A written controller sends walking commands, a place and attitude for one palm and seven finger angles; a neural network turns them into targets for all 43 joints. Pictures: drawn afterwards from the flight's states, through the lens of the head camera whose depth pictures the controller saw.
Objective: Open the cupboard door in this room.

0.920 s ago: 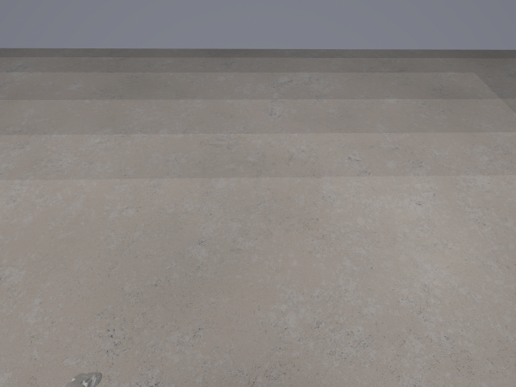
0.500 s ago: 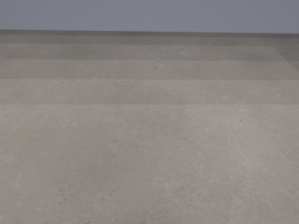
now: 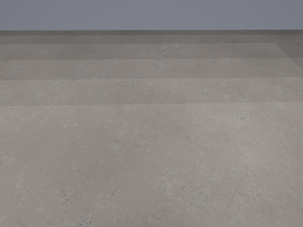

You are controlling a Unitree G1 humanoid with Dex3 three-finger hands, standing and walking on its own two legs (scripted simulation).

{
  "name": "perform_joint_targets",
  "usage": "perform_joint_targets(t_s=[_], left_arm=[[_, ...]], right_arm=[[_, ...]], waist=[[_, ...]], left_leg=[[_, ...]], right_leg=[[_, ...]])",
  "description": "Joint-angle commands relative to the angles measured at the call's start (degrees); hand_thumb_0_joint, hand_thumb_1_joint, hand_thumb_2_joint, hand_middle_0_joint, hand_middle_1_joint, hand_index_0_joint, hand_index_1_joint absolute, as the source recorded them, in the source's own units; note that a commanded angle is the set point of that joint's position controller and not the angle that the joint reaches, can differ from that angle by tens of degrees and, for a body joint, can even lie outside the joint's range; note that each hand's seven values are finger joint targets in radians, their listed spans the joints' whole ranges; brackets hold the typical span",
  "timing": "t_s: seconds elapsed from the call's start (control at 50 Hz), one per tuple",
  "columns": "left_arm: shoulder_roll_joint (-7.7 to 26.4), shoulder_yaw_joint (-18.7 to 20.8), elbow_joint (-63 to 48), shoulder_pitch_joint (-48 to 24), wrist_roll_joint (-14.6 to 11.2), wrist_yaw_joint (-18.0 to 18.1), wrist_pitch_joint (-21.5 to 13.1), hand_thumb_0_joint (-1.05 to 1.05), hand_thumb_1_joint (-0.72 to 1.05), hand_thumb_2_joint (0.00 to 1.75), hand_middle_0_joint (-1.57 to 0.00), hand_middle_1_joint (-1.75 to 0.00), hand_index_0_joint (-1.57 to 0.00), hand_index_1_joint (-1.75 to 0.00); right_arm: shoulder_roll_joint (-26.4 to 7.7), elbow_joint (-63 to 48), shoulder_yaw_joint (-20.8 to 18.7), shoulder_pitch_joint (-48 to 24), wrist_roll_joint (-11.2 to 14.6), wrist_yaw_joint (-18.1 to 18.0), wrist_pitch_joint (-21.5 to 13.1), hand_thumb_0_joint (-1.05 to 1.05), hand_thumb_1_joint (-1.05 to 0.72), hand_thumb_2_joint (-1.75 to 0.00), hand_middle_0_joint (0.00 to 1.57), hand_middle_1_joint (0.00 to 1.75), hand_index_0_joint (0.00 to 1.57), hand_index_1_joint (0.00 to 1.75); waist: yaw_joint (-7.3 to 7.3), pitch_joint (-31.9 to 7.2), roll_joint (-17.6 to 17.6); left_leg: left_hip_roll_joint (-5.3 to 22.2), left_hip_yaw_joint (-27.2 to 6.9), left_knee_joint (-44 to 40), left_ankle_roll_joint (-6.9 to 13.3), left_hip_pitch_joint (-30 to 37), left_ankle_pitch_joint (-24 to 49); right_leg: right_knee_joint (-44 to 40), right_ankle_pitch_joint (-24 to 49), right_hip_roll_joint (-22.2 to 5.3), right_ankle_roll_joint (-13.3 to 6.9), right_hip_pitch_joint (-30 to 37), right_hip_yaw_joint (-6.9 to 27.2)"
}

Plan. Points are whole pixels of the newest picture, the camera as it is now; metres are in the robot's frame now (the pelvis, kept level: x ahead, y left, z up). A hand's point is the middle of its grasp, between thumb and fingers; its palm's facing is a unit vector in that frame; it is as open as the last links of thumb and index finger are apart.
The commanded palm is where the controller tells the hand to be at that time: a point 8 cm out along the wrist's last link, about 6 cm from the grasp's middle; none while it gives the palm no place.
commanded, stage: turn or walk to find it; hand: left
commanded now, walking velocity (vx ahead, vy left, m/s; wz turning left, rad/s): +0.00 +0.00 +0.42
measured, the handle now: out of the picture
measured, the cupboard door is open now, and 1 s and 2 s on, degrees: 0 0 0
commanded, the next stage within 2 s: none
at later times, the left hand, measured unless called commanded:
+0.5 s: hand out of the picture +0.03 +0.22 -0.18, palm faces +0.13 -0.96 -0.25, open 7.4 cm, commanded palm none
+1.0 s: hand out of the picture -0.10 +0.18 -0.18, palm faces +0.40 -0.88 -0.24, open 7.4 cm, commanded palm none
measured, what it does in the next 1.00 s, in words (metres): steps on the spot, turning left: right foot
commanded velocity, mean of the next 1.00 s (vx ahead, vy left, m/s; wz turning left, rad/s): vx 0.00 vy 0.00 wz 0.42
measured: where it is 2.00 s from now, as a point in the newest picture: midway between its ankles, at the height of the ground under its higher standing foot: outside the picture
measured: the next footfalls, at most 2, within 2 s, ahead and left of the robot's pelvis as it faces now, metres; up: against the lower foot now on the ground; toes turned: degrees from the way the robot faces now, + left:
right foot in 0.64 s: +0.01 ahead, -0.12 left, +0.00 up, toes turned +12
left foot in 1.04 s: -0.07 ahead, +0.12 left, +0.00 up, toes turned +28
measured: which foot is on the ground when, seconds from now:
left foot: down 0.00-0.64, up 0.66-1.00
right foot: down 0.00-0.36, up 0.38-0.62, down 0.64-1.00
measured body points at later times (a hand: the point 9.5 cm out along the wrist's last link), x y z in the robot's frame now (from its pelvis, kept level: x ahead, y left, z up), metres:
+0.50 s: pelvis -0.02 +0.01 -0.01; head +0.02 +0.02 +0.44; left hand +0.02 +0.27 -0.16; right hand +0.06 -0.22 -0.16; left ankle +0.00 +0.12 -0.74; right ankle -0.03 -0.12 -0.70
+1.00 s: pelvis -0.05 -0.01 -0.01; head -0.03 +0.01 +0.44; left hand -0.13 +0.23 -0.16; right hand +0.13 -0.23 -0.15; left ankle -0.11 +0.10 -0.72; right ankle -0.03 -0.13 -0.74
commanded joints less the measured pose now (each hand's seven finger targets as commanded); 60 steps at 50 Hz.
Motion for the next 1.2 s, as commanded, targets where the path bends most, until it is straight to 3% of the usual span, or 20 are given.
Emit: perform_joint_targets(t_s=[0.0,0.12,0.26,0.3,0.34,0.36,0.48,0.58,0.6,0.62,0.64,0.7,0.76,0.92,0.98,1.0,1.02,1.04,1.12,1.18], left_arm=[[12.1,2.8,-4.0,-2.6,0.1,0.6,-1.4,0.0,0.9,0.9,-0.2,-0.3,-0.2,-0.3],[6.0,2.2,-5.0,1.5,0.1,1.5,0.7,0.0,0.9,0.9,-0.2,-0.3,-0.2,-0.3],[7.1,3.6,-9.9,2.1,0.5,2.1,1.3,0.0,0.9,0.9,-0.2,-0.3,-0.2,-0.3],[5.9,3.8,-11.3,1.0,0.6,2.2,1.6,0.0,0.9,0.9,-0.2,-0.3,-0.2,-0.3],[2.4,3.5,-12.5,0.4,0.2,2.1,1.9,0.0,0.9,0.9,-0.2,-0.3,-0.2,-0.3],[2.0,3.5,-13.5,0.1,0.3,2.2,1.7,0.0,0.9,0.9,-0.2,-0.3,-0.2,-0.3],[-1.7,3.7,-13.2,2.5,-0.3,1.9,1.2,0.0,0.9,0.9,-0.2,-0.3,-0.2,-0.3],[-1.6,4.3,-12.3,8.8,-0.5,2.1,0.7,0.0,0.9,0.9,-0.2,-0.3,-0.2,-0.3],[0.8,5.0,-12.0,10.6,0.0,2.4,0.4,0.0,0.9,0.9,-0.2,-0.3,-0.2,-0.3],[6.0,6.1,-12.3,10.9,0.9,2.8,-0.1,0.0,0.9,0.9,-0.2,-0.3,-0.2,-0.3],[7.1,5.6,-13.6,9.2,0.7,2.7,0.2,0.0,0.9,0.9,-0.2,-0.3,-0.2,-0.3],[2.2,4.6,-13.9,4.3,0.7,2.6,-0.5,0.0,0.9,0.9,-0.2,-0.3,-0.2,-0.3],[1.2,4.3,-13.4,5.9,0.9,2.5,-0.7,0.0,0.9,0.9,-0.2,-0.3,-0.2,-0.3],[5.3,5.7,-10.8,12.3,1.5,2.4,-0.1,0.0,0.9,0.9,-0.2,-0.3,-0.2,-0.3],[5.2,5.9,-10.3,10.7,0.9,2.2,0.2,0.0,0.9,0.9,-0.2,-0.3,-0.2,-0.3],[3.5,5.6,-11.0,10.9,0.4,2.0,0.5,0.0,0.9,0.9,-0.2,-0.3,-0.2,-0.3],[-0.6,4.8,-13.1,11.0,0.2,1.6,0.8,0.0,0.9,0.9,-0.2,-0.3,-0.2,-0.3],[-0.3,4.2,-13.9,7.4,0.7,2.1,1.6,0.0,0.9,0.9,-0.2,-0.3,-0.2,-0.3],[-0.7,4.9,-11.5,5.9,0.5,1.2,1.9,0.0,0.9,0.9,-0.2,-0.3,-0.2,-0.3],[-1.0,4.9,-11.0,6.7,0.4,1.0,2.2,0.0,0.9,0.9,-0.2,-0.3,-0.2,-0.3]], right_arm=[[-12.0,-4.1,-2.3,-3.4,0.2,-0.7,-1.3,0.0,-0.9,-0.9,0.2,0.3,0.2,0.3],[-4.5,-5.7,-1.3,0.0,-0.1,-0.3,0.8,0.0,-0.9,-0.9,0.2,0.3,0.2,0.3],[-3.1,-9.2,-2.9,4.1,0.0,-0.2,2.0,0.0,-0.9,-0.9,0.2,0.3,0.2,0.3],[-3.1,-9.6,-3.3,5.6,-0.1,-0.1,2.0,0.0,-0.9,-0.9,0.2,0.3,0.2,0.3],[-6.2,-10.6,-4.0,6.6,-0.7,-0.2,1.6,0.0,-0.9,-0.9,0.2,0.3,0.2,0.3],[-6.8,-10.9,-4.5,7.7,-0.4,-0.5,1.2,0.0,-0.9,-0.9,0.2,0.3,0.2,0.3],[-5.0,-12.1,-5.3,7.2,-0.7,-1.7,1.5,0.0,-0.9,-0.9,0.2,0.3,0.2,0.3],[-3.8,-13.2,-5.9,6.2,-0.2,-1.1,2.3,0.0,-0.9,-0.9,0.2,0.3,0.2,0.3],[-1.7,-13.8,-5.8,5.8,0.3,-0.7,2.4,0.0,-0.9,-0.9,0.2,0.3,0.2,0.3],[1.9,-15.3,-5.3,6.1,0.4,-0.4,2.3,0.0,-0.9,-0.9,0.2,0.3,0.2,0.3],[0.4,-16.0,-5.9,3.8,-0.4,-0.5,2.4,0.0,-0.9,-0.9,0.2,0.3,0.2,0.3],[1.1,-12.9,-6.1,4.7,-0.3,0.4,3.6,0.0,-0.9,-0.9,0.2,0.3,0.2,0.3],[1.9,-12.2,-5.6,4.5,-0.2,0.7,3.9,0.0,-0.9,-0.9,0.2,0.3,0.2,0.3],[2.7,-13.8,-3.9,-2.2,0.5,0.7,3.0,0.0,-0.9,-0.9,0.2,0.3,0.2,0.3],[1.3,-12.5,-4.0,3.0,0.4,0.4,2.1,0.0,-0.9,-0.9,0.2,0.3,0.2,0.3],[-2.6,-11.9,-4.8,6.0,0.0,0.3,1.4,0.0,-0.9,-0.9,0.2,0.3,0.2,0.3],[-8.2,-11.9,-6.0,8.1,-0.2,0.2,1.2,0.0,-0.9,-0.9,0.2,0.3,0.2,0.3],[-8.7,-10.8,-6.2,10.7,0.2,-0.3,1.5,0.0,-0.9,-0.9,0.2,0.3,0.2,0.3],[-3.6,-12.6,-4.6,3.0,-0.2,-1.4,1.1,0.0,-0.9,-0.9,0.2,0.3,0.2,0.3],[-3.2,-13.1,-4.8,3.1,-0.1,-1.3,1.0,0.0,-0.9,-0.9,0.2,0.3,0.2,0.3]], waist=[[0.02,-3.5,-0.4],[0.39,-2.3,-2.0],[-0.67,-4.8,-6.8],[-1.47,-4.2,-2.9],[-1.99,-1.9,11.1],[-2.2,-1.9,13.5],[-1.51,-6.7,8.0],[0.74,-8.3,7.0],[1.53,-7.9,1.4],[1.62,-5.5,-14.2],[2.27,-2.9,-13.2],[-1.39,1.2,-8.4],[-0.97,2.6,-9.5],[2.6,-1.4,-11.5],[-0.35,-4.7,-10.1],[-1.92,-7.7,-1.4],[-2.25,-7.8,16.3],[-4.04,-8.5,13.4],[-0.65,-2.6,7.8],[-0.63,-2.9,7.4]], left_leg=[[6.2,-6.1,-2.8,2.1,-0.7,5.4],[4.7,-5.8,2.6,1.1,-7.2,5.8],[2.1,-3.7,14.3,0.7,-7.8,4.3],[3.9,-7.1,10.7,1.8,-7.4,6.9],[11.7,-24.2,-1.4,7.3,-9.0,9.7],[14.9,-30.2,-4.6,11.2,-6.6,15.1],[11.1,-25.4,0.4,12.1,-0.7,22.4],[6.1,-23.6,3.8,7.2,-7.5,13.9],[2.9,-19.7,8.5,4.1,-15.7,4.5],[-4.8,-7.5,21.5,-0.7,-27.5,-11.1],[-4.2,-5.4,32.5,-1.3,-27.1,-19.6],[-0.6,-4.3,46.3,-1.8,-24.9,-12.1],[0.2,-1.5,46.6,-2.8,-24.2,-9.2],[0.1,3.8,22.4,-2.3,-14.6,-14.8],[0.0,4.9,4.3,-1.1,-3.5,-2.6],[5.9,-1.2,-0.1,1.0,7.3,10.8],[21.1,-19.4,0.0,8.3,13.8,35.5],[23.2,-19.3,-0.2,12.8,9.7,38.1],[14.1,-11.9,-1.6,9.9,1.1,25.0],[12.8,-11.6,-2.9,10.1,0.4,21.2]], right_leg=[[-3.6,3.1,-6.9,-1.8,0.4,5.4],[-0.4,2.3,-8.8,-0.8,-0.7,4.3],[2.3,6.2,-15.3,-4.7,-4.6,5.1],[7.0,2.0,-12.6,-2.8,-7.4,0.9],[21.1,-10.0,-2.1,1.8,-11.5,-5.7],[29.1,-19.4,-0.9,2.0,-15.2,-3.1],[26.7,-18.1,-0.6,2.3,-14.2,0.2],[2.9,-5.2,0.8,2.2,1.2,-1.2],[-3.0,-2.8,-4.5,0.9,8.9,2.6],[-7.7,-2.6,-20.2,-4.5,12.4,18.9],[-7.7,4.0,-26.3,-8.8,3.3,20.1],[-4.6,12.0,-17.9,-8.3,-3.0,8.9],[-4.1,14.5,-16.3,-7.6,-2.9,3.7],[1.8,27.5,-18.7,-8.8,3.4,1.5],[10.1,27.2,-16.5,-3.9,1.5,-3.1],[19.1,17.0,-13.6,-0.6,-6.4,-6.8],[30.5,-19.5,-6.2,3.8,-21.5,-9.3],[37.0,-26.4,-5.6,3.5,-20.9,-4.1],[41.3,-14.3,-5.9,3.9,-20.6,-1.5],[37.5,-12.5,-5.2,4.4,-18.7,-2.0]])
